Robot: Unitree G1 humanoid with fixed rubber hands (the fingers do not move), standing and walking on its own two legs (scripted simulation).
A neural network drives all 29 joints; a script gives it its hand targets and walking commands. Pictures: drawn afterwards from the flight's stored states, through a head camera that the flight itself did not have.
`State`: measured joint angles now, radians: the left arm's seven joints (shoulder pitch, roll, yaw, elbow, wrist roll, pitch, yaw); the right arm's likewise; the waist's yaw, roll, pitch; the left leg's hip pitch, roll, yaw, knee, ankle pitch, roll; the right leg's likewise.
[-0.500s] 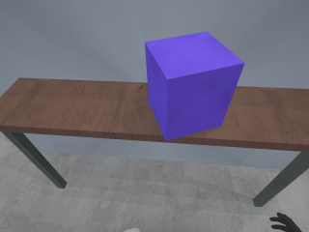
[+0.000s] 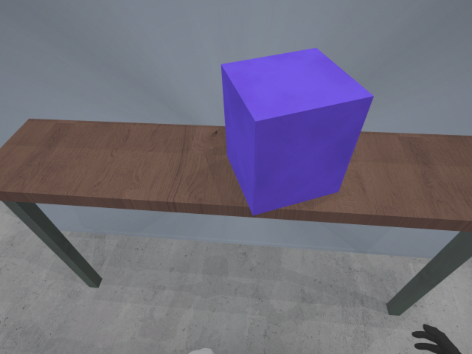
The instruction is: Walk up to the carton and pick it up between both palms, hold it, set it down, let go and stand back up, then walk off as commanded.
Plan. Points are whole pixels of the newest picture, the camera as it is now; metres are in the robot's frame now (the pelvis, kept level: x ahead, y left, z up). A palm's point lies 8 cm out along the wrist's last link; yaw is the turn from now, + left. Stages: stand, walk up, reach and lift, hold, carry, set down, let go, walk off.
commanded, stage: walk up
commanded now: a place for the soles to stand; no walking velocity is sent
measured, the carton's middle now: (284, 132) +0.55 -0.04 +0.08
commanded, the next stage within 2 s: none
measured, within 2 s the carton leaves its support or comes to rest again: neither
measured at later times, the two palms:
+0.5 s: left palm out of the picture +0.05 +0.32 -0.09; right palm out of the picture +0.15 -0.31 -0.07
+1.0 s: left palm out of the picture +0.05 +0.32 -0.09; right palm out of the picture +0.15 -0.31 -0.07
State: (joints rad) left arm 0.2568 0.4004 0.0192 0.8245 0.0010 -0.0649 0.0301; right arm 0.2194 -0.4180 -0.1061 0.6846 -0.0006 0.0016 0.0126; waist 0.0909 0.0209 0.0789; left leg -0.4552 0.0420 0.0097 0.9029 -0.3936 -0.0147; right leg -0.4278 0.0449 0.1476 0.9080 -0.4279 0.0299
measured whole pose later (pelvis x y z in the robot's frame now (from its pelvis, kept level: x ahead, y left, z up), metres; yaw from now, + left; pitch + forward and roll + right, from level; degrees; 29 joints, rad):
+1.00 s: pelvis +0.00 +0.00 +0.00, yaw +0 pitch -3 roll +0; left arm 0.26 0.40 0.02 0.82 0.00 -0.06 0.03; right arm 0.22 -0.42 -0.11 0.68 0.00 0.00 0.01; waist 0.09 0.02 0.08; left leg -0.46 0.04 0.01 0.90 -0.40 -0.01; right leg -0.43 0.04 0.15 0.91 -0.43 0.03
